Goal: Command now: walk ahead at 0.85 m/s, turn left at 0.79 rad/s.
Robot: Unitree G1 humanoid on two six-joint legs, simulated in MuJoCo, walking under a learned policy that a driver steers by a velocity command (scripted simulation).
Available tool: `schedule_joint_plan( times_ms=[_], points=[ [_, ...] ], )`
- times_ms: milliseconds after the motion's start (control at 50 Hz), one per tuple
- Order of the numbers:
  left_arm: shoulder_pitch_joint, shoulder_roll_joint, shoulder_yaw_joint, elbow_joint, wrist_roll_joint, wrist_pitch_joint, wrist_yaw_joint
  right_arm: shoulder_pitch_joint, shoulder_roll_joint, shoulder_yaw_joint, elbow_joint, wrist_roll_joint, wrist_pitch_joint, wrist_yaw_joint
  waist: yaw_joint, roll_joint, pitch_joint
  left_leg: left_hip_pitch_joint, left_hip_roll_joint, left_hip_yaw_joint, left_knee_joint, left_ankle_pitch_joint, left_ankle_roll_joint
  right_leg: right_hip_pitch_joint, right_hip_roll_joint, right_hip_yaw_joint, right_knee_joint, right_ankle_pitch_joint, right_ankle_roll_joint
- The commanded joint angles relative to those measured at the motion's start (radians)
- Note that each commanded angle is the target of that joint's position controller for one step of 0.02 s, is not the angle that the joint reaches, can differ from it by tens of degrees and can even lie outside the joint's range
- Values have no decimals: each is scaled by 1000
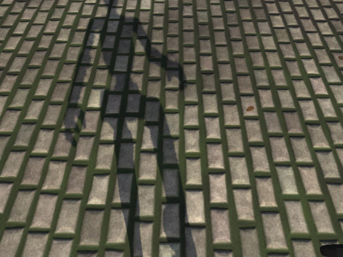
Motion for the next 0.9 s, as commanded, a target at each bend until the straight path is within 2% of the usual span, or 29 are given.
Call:
schedule_joint_plan(
  times_ms=[20, 40, 60, 80, 100, 120, 140, 160, 180, 200, 220, 240, 260, 300, 320, 380, 440, 500, 540, 560, 580, 600, 620, 640, 660, 700, 740, 820, 900],
  points=[
    [-163, 34, -16, -81, -6, -37, 0, -61, 60, 48, -92, -11, -16, 27, -99, -65, 169, 182, -20, 68, -291, 135, 16, -242, -187, -15, -188, 730, -80],
    [-126, 61, -12, -68, -12, -39, 4, -44, 60, 49, -75, -20, -26, 27, -100, -54, 151, 283, -82, 115, -361, 171, 23, -225, -176, -23, -141, 913, -84],
    [-110, 110, -2, -70, -14, -34, 10, 21, 44, 45, -44, -23, -35, 24, -123, -76, 95, 387, -138, 135, -398, 166, 28, -186, -179, -17, -55, 1080, -89],
    [-113, 160, 7, -75, -18, -22, 17, 135, 15, 34, -5, -29, -42, 18, -182, -99, 17, 529, -176, 119, -433, 144, 42, -168, -195, -9, 109, 1199, -93],
    [-129, 183, 11, -82, -22, -10, 21, 321, -19, 16, 61, -31, -47, 6, -258, -119, -92, 730, -188, 60, -465, 176, 71, -181, -204, 7, 328, 1194, -89],
    [-180, 261, 32, -117, -70, -11, 33, 362, -112, -35, 38, 63, -39, -21, -327, -125, -157, 917, -122, -44, -522, 307, 81, -263, -162, 46, 521, 1058, -43],
    [-142, 98, -8, -152, -26, -13, 31, 336, -209, -39, 60, 66, -32, -54, -221, 216, -201, 1130, 68, -274, -501, 819, 106, -505, 5, 40, 959, -107, 14],
    [71, 74, -37, -170, -43, -24, 14, 265, -237, -28, -10, 3, -46, -57, -111, 252, -541, 1417, 343, -734, -506, 951, 361, -704, 52, 310, 1308, -343, 31],
    [-36, 165, -18, -165, -62, -23, 14, 250, -178, -31, -35, 0, -40, -51, -189, 15, -596, 1297, 295, -694, -611, 757, 340, -657, 17, 386, 1294, -239, 23],
    [-78, 144, -16, -185, -78, -15, 19, 192, -150, -23, -12, 27, -53, -40, -131, -56, -396, 1136, 245, -590, -655, 650, 308, -706, -20, 355, 1192, -195, 20],
    [-175, 115, -17, -179, -50, -2, 40, 122, -95, -8, 0, 59, -63, -36, -99, -181, -205, 916, 164, -484, -717, 535, 209, -693, -62, 306, 1077, -135, 11],
    [-127, 110, -15, -180, -52, 10, 47, 89, -91, -5, -6, 44, -75, -42, -52, -96, -161, 783, 200, -483, -722, 684, 248, -651, -65, 322, 1101, -102, 28],
    [-95, 121, -10, -177, -42, 27, 49, 71, -86, -6, -4, 30, -81, -43, -27, -99, -137, 659, 187, -450, -745, 755, 239, -578, -85, 333, 1079, -90, 40],
    [-99, 82, -7, -176, -38, 38, 48, 71, -45, 3, 22, 30, -87, -44, -5, -84, -126, 547, 134, -330, -772, 699, 219, -527, -106, 329, 951, -84, 40],
    [-137, 58, -11, -189, -34, 40, 50, 80, -32, 7, 35, 37, -90, -47, -16, -74, -112, 529, 119, -296, -776, 743, 213, -548, -101, 313, 881, -66, 42],
    [-205, 8, -22, -209, -19, 47, 50, 87, -35, 5, 64, 35, -71, -68, -26, -41, -143, 548, 64, -198, -766, 783, 169, -544, -79, 288, 684, 104, 45],
    [-284, 6, -26, -221, -24, 51, 42, 86, -27, 8, 83, 36, -50, -78, -55, -4, -146, 552, 34, -153, -764, 684, 121, -484, -54, 276, 507, 271, 42],
    [-349, 26, -23, -236, -29, 55, 33, 107, -20, 13, 115, 30, -39, -76, -81, 30, -112, 580, 59, -190, -744, 545, 120, -463, -42, 288, 387, 285, 31],
    [-362, 38, -18, -241, -24, 53, 25, 108, -12, 18, 130, 29, -35, -71, -77, 36, -95, 596, 79, -230, -691, 476, 115, -433, -28, 288, 297, 243, 5],
    [-344, 36, -16, -234, -18, 49, 20, 97, -5, 22, 134, 36, -35, -71, -55, 33, -93, 586, 70, -237, -653, 417, 94, -375, -16, 276, 205, 288, -17],
    [-328, 45, -13, -229, -8, 44, 18, 117, 7, 28, 143, 39, -38, -71, -46, 18, -91, 564, 39, -239, -621, 312, 54, -291, -26, 289, 106, 451, -44],
    [-326, 99, -4, -236, 5, 41, 23, 183, 28, 34, 148, 18, -50, -69, -87, -60, -119, 508, -27, -218, -567, 155, 4, -171, -126, 381, 142, 815, -84],
    [-341, 101, -4, -239, 10, 49, 25, 300, 41, 35, 180, 19, -58, -70, -136, -178, -189, 415, -85, -175, -538, -110, -53, -41, -219, 453, 202, 953, -191],
    [-332, 25, -17, -231, 3, 58, 23, 274, 30, 38, 189, 20, -51, -75, -100, -202, -226, 448, -75, -147, -535, -207, -83, -64, -243, 495, 188, 829, -240],
    [-348, 0, -25, -228, -7, 64, 16, 226, 9, 33, 182, 23, -35, -78, -91, -176, -199, 470, -65, -142, -560, -204, -93, -113, -210, 485, 173, 680, -226],
    [-391, 20, -19, -235, -16, 71, 4, 181, 2, 28, 191, 23, 2, -85, -86, -115, -114, 487, -77, -138, -611, -173, -85, -211, -126, 411, 169, 451, -160],
    [-393, 28, -15, -230, -13, 66, 2, 168, 1, 27, 196, 23, 21, -88, -79, -92, -70, 495, -69, -152, -631, -137, -64, -253, -89, 376, 165, 362, -125],
    [-373, 5, -16, -204, -14, 59, 7, 169, 11, 25, 224, 26, 14, -97, -71, -91, -98, 522, -58, -161, -621, -45, -66, -203, -73, 354, 201, 486, -126],
    [-379, 5, -11, -182, -17, 70, 13, 167, 23, 24, 256, 28, 13, -101, -68, -65, -86, 522, -59, -158, -628, -43, -72, -191, -66, 351, 201, 467, -136]
  ],
)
